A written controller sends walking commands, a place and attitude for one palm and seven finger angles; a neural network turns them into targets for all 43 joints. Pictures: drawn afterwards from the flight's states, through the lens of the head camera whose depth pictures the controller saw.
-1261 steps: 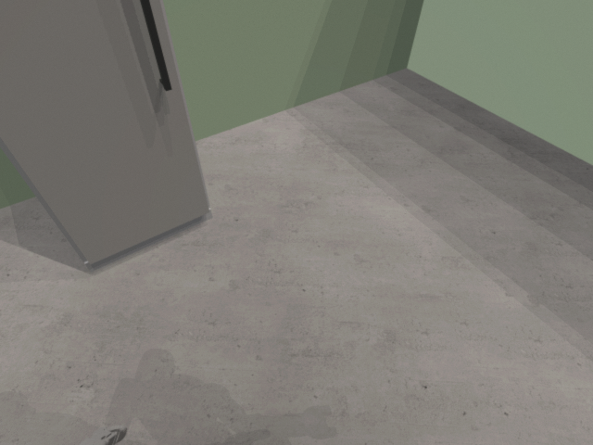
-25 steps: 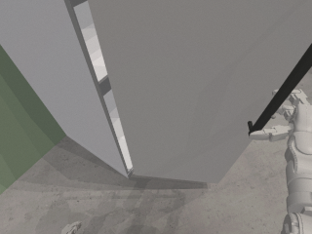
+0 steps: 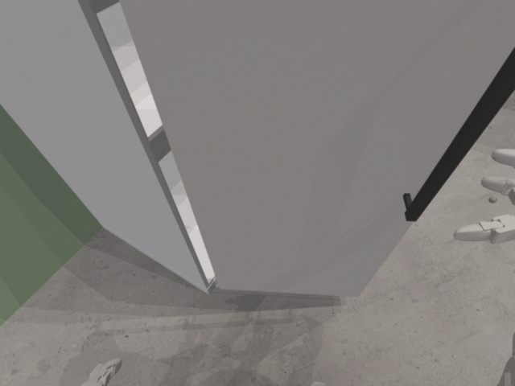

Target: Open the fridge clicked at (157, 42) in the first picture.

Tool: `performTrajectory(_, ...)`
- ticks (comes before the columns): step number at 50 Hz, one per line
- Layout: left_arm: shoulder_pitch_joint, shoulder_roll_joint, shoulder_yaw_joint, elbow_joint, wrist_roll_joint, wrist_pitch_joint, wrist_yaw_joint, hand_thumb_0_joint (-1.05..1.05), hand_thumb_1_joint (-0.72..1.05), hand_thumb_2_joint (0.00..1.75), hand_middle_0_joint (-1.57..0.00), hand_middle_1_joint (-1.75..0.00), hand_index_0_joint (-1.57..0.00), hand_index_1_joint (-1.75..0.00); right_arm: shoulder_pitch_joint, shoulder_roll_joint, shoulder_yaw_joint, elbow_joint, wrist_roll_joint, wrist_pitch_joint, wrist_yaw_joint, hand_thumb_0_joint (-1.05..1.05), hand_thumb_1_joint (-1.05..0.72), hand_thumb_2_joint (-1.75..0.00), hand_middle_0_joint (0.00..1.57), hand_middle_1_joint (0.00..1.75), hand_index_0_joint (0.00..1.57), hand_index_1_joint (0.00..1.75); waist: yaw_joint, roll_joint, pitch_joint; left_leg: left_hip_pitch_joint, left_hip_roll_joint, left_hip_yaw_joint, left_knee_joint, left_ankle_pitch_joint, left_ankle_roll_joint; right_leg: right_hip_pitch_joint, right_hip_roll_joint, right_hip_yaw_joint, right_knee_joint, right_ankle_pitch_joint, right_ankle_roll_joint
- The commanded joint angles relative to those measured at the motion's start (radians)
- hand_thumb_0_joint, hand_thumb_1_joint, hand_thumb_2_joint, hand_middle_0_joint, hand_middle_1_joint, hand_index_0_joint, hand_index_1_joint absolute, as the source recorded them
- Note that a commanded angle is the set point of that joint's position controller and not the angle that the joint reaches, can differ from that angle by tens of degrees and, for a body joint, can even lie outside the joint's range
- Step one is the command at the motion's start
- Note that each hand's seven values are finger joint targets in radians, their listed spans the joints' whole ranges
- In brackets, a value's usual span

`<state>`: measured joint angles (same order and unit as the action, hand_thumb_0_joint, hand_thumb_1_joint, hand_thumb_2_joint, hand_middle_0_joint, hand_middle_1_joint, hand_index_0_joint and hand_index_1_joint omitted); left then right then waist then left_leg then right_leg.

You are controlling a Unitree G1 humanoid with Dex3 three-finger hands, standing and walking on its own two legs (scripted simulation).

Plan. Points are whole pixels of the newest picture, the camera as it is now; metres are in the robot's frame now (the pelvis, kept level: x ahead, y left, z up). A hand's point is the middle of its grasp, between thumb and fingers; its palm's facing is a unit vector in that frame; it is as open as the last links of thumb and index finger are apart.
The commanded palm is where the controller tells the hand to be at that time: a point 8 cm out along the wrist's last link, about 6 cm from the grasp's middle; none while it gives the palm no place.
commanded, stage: slip the hand off the handle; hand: right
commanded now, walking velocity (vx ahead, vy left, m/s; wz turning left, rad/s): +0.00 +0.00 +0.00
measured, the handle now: (472, 111) +0.46 -0.25 +0.19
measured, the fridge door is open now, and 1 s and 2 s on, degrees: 63 63 63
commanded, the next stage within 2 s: draw the hand back to the body in 0.82 s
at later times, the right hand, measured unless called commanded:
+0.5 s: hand (513, 239) +0.33 -0.33 +0.08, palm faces +0.30 +0.93 -0.20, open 14.7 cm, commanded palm +0.29 -0.36 +0.10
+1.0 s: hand out of the picture +0.26 -0.31 +0.10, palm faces +0.35 +0.94 -0.05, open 14.7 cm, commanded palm +0.23 -0.34 +0.11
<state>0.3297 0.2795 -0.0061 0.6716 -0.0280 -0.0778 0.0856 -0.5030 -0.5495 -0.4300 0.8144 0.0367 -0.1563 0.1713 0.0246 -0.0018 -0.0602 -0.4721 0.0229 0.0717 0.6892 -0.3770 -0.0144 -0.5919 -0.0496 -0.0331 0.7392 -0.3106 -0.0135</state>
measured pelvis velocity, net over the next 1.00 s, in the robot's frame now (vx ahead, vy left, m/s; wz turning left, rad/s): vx -0.02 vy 0.01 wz -0.03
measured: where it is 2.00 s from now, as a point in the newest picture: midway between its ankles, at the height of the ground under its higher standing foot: outside the picture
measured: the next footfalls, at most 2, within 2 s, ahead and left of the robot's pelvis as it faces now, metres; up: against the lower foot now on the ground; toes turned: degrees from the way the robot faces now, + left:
none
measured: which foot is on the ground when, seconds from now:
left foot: down 0.00-1.00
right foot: down 0.00-1.00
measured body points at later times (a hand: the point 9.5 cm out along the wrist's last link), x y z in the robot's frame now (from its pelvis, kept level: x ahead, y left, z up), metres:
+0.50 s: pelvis +0.00 -0.01 +0.00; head +0.03 -0.02 +0.45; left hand +0.10 +0.25 -0.10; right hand +0.31 -0.38 +0.09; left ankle -0.02 +0.13 -0.71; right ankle +0.03 -0.11 -0.71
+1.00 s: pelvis -0.02 +0.01 +0.00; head +0.00 +0.00 +0.45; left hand +0.17 +0.24 -0.08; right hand +0.24 -0.35 +0.10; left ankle -0.02 +0.13 -0.71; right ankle +0.03 -0.11 -0.71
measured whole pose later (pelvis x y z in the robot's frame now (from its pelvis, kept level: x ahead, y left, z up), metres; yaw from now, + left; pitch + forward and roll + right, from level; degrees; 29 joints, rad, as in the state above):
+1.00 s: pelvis -0.02 +0.01 +0.00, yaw -2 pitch +4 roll +2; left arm 0.23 0.25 -0.05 0.67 -0.04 -0.23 0.14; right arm -0.06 -0.39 -0.42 0.31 0.28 -0.10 0.21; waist -0.05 -0.03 -0.04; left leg -0.37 0.02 0.10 0.69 -0.37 -0.01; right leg -0.51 -0.04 0.00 0.74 -0.29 0.00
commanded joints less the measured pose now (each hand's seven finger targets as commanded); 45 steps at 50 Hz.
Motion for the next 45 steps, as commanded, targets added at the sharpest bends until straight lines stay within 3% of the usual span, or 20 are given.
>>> performTrajectory(1, 0.071, 0.159, 0.060, -0.090, 0.001, -0.030, 0.016, 0.00, 0.90, 0.90, -0.20, -0.30, -0.20, -0.30, -0.364, -0.361, -0.090, -0.193, 0.013, -0.099, 0.014, 0.00, 0.55, -0.20, 0.25, 1.15, 0.25, 1.15, 0.005, -0.115, -0.333, -0.013, -0.058, -0.029, -0.079, 0.271, 0.032, 0.300, 0.037, 0.037, -0.065, 0.278, -0.025)
performTrajectory(2, 0.071, 0.158, 0.060, -0.093, 0.001, -0.030, 0.015, 0.00, 0.90, 0.90, -0.20, -0.30, -0.20, -0.30, -0.355, -0.342, -0.073, -0.183, 0.016, -0.097, 0.022, 0.00, 0.55, -0.20, 0.25, 1.15, 0.25, 1.15, 0.008, -0.115, -0.324, -0.023, -0.059, -0.026, -0.079, 0.262, 0.031, 0.298, 0.036, 0.038, -0.064, 0.272, -0.025)
performTrajectory(5, 0.084, 0.171, 0.061, -0.096, 0.002, -0.024, 0.018, 0.00, 0.90, 0.90, -0.20, -0.30, -0.20, -0.30, -0.327, -0.450, -0.163, -0.140, 0.021, -0.093, 0.040, 0.00, 0.55, -0.20, 0.25, 1.15, 0.25, 1.15, -0.007, -0.087, -0.328, -0.002, -0.060, -0.032, -0.076, 0.269, 0.029, 0.253, 0.037, 0.032, -0.058, 0.260, -0.029)
performTrajectory(7, 0.078, 0.162, 0.056, -0.110, -0.001, -0.024, 0.015, 0.00, 0.90, 0.90, -0.20, -0.30, -0.20, -0.30, -0.316, -0.375, -0.098, -0.128, 0.026, -0.084, 0.063, 0.00, 0.55, -0.20, 0.25, 1.15, 0.25, 1.15, 0.001, -0.102, -0.303, -0.019, -0.061, -0.027, -0.075, 0.260, 0.027, 0.246, 0.038, 0.028, -0.060, 0.249, -0.028)
performTrajectory(10, 0.076, 0.161, 0.067, -0.134, -0.003, -0.026, 0.008, 0.00, 0.90, 0.90, -0.20, -0.30, -0.20, -0.30, -0.193, -0.374, -0.129, -0.222, 0.053, -0.090, 0.076, 0.00, 0.55, -0.20, 0.25, 1.15, 0.25, 1.15, -0.026, -0.118, -0.371, 0.000, -0.069, -0.024, -0.065, 0.284, 0.032, 0.289, 0.034, 0.029, -0.052, 0.308, -0.027)
performTrajectory(12, 0.062, 0.158, 0.066, -0.142, -0.008, -0.028, 0.006, 0.00, 0.90, 0.90, -0.20, -0.30, -0.20, -0.30, -0.147, -0.319, -0.110, -0.241, 0.081, -0.083, 0.077, 0.00, 0.55, -0.20, 0.25, 1.15, 0.25, 1.15, -0.019, -0.091, -0.316, -0.024, -0.072, -0.018, -0.070, 0.258, 0.028, 0.274, 0.030, 0.032, -0.057, 0.279, -0.026)
performTrajectory(14, 0.051, 0.159, 0.068, -0.155, -0.011, -0.036, 0.007, 0.00, 0.90, 0.90, -0.20, -0.30, -0.20, -0.30, -0.111, -0.325, -0.134, -0.308, 0.103, -0.081, 0.070, 0.00, 0.55, -0.20, 0.25, 1.15, 0.25, 1.15, -0.025, -0.078, -0.324, -0.005, -0.076, -0.016, -0.066, 0.264, 0.031, 0.269, 0.034, 0.030, -0.057, 0.281, -0.031)
performTrajectory(15, 0.043, 0.159, 0.071, -0.156, -0.008, -0.037, 0.004, 0.00, 0.90, 0.90, -0.20, -0.30, -0.20, -0.30, -0.090, -0.338, -0.149, -0.364, 0.102, -0.077, 0.062, 0.00, 0.55, -0.20, 0.25, 1.15, 0.25, 1.15, -0.036, -0.107, -0.357, 0.004, -0.071, -0.021, -0.061, 0.271, 0.028, 0.285, 0.034, 0.029, -0.058, 0.290, -0.028)
performTrajectory(17, 0.022, 0.149, 0.065, -0.163, -0.010, -0.043, 0.002, 0.00, 0.90, 0.90, -0.20, -0.30, -0.20, -0.30, -0.018, -0.288, -0.124, -0.400, 0.107, -0.062, 0.048, 0.00, 0.55, -0.20, 0.25, 1.15, 0.25, 1.15, -0.037, -0.105, -0.309, -0.012, -0.072, -0.013, -0.061, 0.244, 0.027, 0.277, 0.030, 0.034, -0.068, 0.272, -0.025)
performTrajectory(20, -0.001, 0.148, 0.062, -0.165, -0.007, -0.055, 0.010, 0.00, 0.90, 0.90, -0.20, -0.30, -0.20, -0.30, -0.009, -0.322, -0.158, -0.491, 0.107, -0.055, 0.021, 0.00, 0.55, -0.20, 0.25, 1.15, 0.25, 1.15, -0.037, -0.117, -0.297, -0.005, -0.073, -0.014, -0.061, 0.218, 0.029, 0.267, 0.030, 0.039, -0.077, 0.237, -0.024)
performTrajectory(22, -0.022, 0.138, 0.056, -0.168, -0.008, -0.068, 0.014, 0.00, 0.90, 0.90, -0.20, -0.30, -0.20, -0.30, 0.016, -0.263, -0.119, -0.540, 0.112, -0.052, 0.014, 0.00, 0.55, -0.20, 0.25, 1.15, 0.25, 1.15, -0.030, -0.131, -0.280, -0.020, -0.073, -0.009, -0.063, 0.197, 0.029, 0.287, 0.027, 0.046, -0.084, 0.225, -0.021)
performTrajectory(24, -0.029, 0.139, 0.052, -0.172, -0.005, -0.083, 0.024, 0.00, 0.90, 0.90, -0.20, -0.30, -0.20, -0.30, 0.023, -0.283, -0.135, -0.592, 0.116, -0.054, 0.005, 0.00, 0.55, -0.20, 0.25, 1.15, 0.25, 1.15, -0.032, -0.132, -0.291, -0.011, -0.076, -0.008, -0.063, 0.181, 0.033, 0.290, 0.030, 0.053, -0.084, 0.214, -0.020)
performTrajectory(27, -0.058, 0.130, 0.045, -0.162, -0.005, -0.103, 0.029, 0.00, 0.90, 0.90, -0.20, -0.30, -0.20, -0.30, 0.069, -0.205, -0.076, -0.607, 0.120, -0.036, 0.005, 0.00, 0.55, -0.20, 0.25, 1.15, 0.25, 1.15, -0.029, -0.137, -0.252, -0.031, -0.070, -0.001, -0.070, 0.152, 0.031, 0.304, 0.023, 0.067, -0.103, 0.176, -0.012)
performTrajectory(28, -0.064, 0.132, 0.046, -0.162, -0.006, -0.109, 0.032, 0.00, 0.90, 0.90, -0.20, -0.30, -0.20, -0.30, 0.079, -0.218, -0.091, -0.626, 0.123, -0.033, 0.003, 0.00, 0.55, -0.20, 0.25, 1.15, 0.25, 1.15, -0.035, -0.148, -0.260, -0.027, -0.069, -0.001, -0.071, 0.152, 0.033, 0.314, 0.022, 0.071, -0.108, 0.175, -0.009)
performTrajectory(31, -0.089, 0.126, 0.035, -0.165, -0.010, -0.129, 0.037, 0.00, 0.90, 0.90, -0.20, -0.30, -0.20, -0.30, 0.118, -0.147, -0.032, -0.642, 0.132, -0.005, -0.001, 0.00, 0.55, -0.20, 0.25, 1.15, 0.25, 1.15, -0.028, -0.118, -0.210, -0.032, -0.063, 0.004, -0.084, 0.132, 0.030, 0.297, 0.024, 0.076, -0.122, 0.129, -0.009)
performTrajectory(34, -0.098, 0.128, 0.033, -0.166, -0.010, -0.140, 0.047, 0.00, 0.90, 0.90, -0.20, -0.30, -0.20, -0.30, 0.148, -0.166, -0.060, -0.645, 0.138, 0.015, -0.010, 0.00, 0.55, -0.20, 0.25, 1.15, 0.25, 1.15, -0.036, -0.067, -0.196, -0.007, -0.063, 0.002, -0.099, 0.117, 0.030, 0.275, 0.030, 0.074, -0.128, 0.100, -0.013)
performTrajectory(37, -0.120, 0.117, 0.027, -0.166, -0.009, -0.153, 0.046, 0.00, 0.90, 0.90, -0.20, -0.30, -0.20, -0.30, 0.185, -0.127, -0.028, -0.688, 0.131, 0.017, -0.008, 0.00, 0.55, -0.20, 0.25, 1.15, 0.25, 1.15, -0.041, -0.094, -0.199, 0.002, -0.057, 0.000, -0.100, 0.132, 0.030, 0.294, 0.029, 0.066, -0.128, 0.120, -0.010)
performTrajectory(40, -0.128, 0.113, 0.025, -0.171, -0.003, -0.163, 0.043, 0.00, 0.90, 0.90, -0.20, -0.30, -0.20, -0.30, 0.268, -0.148, -0.059, -0.755, 0.137, 0.006, -0.015, 0.00, 0.55, -0.20, 0.25, 1.15, 0.25, 1.15, -0.063, -0.109, -0.230, 0.039, -0.058, -0.002, -0.098, 0.172, 0.032, 0.306, 0.033, 0.059, -0.122, 0.165, -0.010)
performTrajectory(42, -0.138, 0.110, 0.020, -0.164, -0.006, -0.168, 0.045, 0.00, 0.90, 0.90, -0.20, -0.30, -0.20, -0.30, 0.260, -0.134, -0.051, -0.753, 0.142, 0.007, -0.014, 0.00, 0.55, -0.20, 0.25, 1.15, 0.25, 1.15, -0.049, -0.102, -0.181, 0.021, -0.058, 0.000, -0.104, 0.148, 0.029, 0.286, 0.033, 0.058, -0.128, 0.134, -0.007)
performTrajectory(45, -0.142, 0.115, 0.020, -0.150, -0.003, -0.177, 0.059, 0.00, 0.90, 0.90, -0.20, -0.30, -0.20, -0.30, 0.175, -0.175, -0.076, -0.761, 0.139, 0.000, -0.023, 0.00, 0.55, -0.20, 0.25, 1.15, 0.25, 1.15, -0.042, -0.096, -0.172, 0.018, -0.054, -0.012, -0.118, 0.110, 0.027, 0.274, 0.037, 0.057, -0.129, 0.088, -0.010)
